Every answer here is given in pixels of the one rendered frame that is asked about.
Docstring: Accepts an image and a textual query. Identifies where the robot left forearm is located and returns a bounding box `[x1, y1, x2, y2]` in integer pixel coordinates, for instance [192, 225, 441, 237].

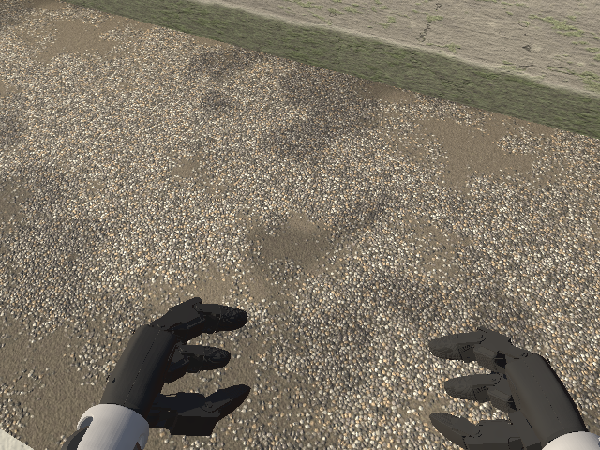
[61, 404, 149, 450]

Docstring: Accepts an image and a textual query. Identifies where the robot right forearm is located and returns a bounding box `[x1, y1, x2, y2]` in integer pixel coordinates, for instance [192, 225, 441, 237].
[542, 431, 600, 450]

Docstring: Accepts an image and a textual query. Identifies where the right robot hand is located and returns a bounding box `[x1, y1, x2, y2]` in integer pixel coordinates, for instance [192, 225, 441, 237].
[428, 326, 589, 450]

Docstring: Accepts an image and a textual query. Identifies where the left robot hand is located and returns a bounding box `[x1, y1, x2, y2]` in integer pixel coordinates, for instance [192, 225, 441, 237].
[99, 297, 251, 436]

